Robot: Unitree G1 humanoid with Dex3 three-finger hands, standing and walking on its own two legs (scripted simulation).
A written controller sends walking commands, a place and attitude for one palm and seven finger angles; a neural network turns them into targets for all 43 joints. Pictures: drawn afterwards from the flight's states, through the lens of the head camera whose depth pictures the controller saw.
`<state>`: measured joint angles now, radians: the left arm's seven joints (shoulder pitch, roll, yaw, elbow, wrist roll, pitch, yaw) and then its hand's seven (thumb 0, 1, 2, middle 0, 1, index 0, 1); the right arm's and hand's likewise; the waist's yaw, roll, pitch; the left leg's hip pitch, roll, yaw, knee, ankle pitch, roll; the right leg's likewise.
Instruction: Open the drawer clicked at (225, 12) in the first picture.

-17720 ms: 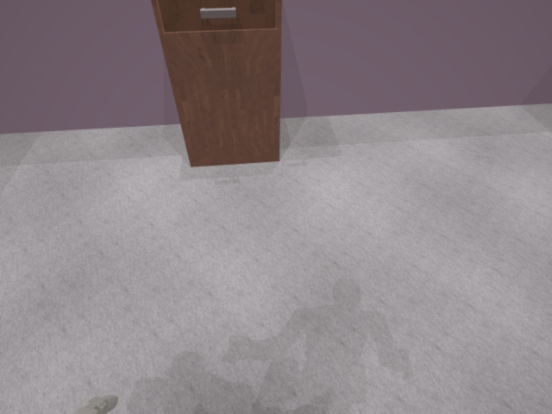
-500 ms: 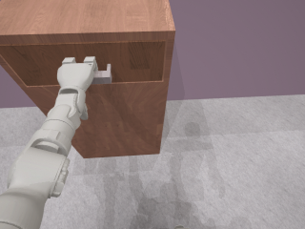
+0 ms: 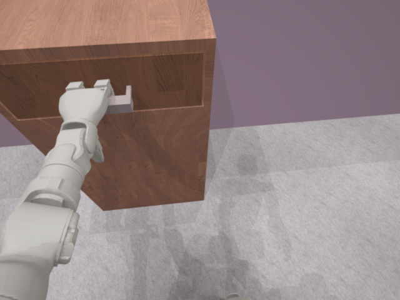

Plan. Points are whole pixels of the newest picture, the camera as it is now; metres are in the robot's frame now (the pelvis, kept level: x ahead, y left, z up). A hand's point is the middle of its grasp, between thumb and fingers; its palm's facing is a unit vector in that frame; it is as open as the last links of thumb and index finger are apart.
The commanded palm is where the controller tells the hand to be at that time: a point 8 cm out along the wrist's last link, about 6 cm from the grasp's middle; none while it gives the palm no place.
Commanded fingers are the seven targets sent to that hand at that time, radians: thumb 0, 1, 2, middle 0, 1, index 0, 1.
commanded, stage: lower the fingers behind the handle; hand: left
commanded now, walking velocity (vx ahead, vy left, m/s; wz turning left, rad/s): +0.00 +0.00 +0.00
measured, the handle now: (100, 98) +0.54 +0.19 +0.06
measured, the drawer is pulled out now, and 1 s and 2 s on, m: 0.00 0.00 0.02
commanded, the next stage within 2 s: close the thumb around the handle in 0.04 s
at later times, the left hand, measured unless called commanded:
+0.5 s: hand (95, 122) +0.49 +0.20 +0.04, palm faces -0.05 -0.01 -1.00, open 10.2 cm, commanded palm +0.47 +0.20 +0.09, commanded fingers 0.00 0.56 0.76 -0.38 -1.31 -0.38 -1.31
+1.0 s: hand (96, 122) +0.49 +0.20 +0.04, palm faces -0.05 -0.01 -1.00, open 6.0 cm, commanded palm +0.46 +0.21 +0.09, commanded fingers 0.00 0.90 0.90 -0.40 -1.35 -0.40 -1.35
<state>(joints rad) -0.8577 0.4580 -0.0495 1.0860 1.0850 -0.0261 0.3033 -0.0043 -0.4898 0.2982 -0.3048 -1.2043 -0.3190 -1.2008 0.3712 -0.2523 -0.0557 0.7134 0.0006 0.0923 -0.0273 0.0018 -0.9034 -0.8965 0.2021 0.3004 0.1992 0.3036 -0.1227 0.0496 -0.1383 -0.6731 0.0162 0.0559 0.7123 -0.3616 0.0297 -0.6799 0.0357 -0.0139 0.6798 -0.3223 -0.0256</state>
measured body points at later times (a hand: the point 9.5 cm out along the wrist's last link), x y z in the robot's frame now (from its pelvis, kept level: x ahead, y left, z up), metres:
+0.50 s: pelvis +0.01 +0.00 +0.00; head +0.10 -0.01 +0.44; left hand +0.49 +0.20 +0.09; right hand +0.04 -0.27 -0.13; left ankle -0.02 +0.10 -0.71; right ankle -0.01 -0.11 -0.71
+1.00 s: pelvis +0.01 +0.00 +0.00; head +0.09 -0.01 +0.44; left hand +0.48 +0.20 +0.09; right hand +0.02 -0.28 -0.13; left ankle -0.02 +0.10 -0.71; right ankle -0.01 -0.11 -0.71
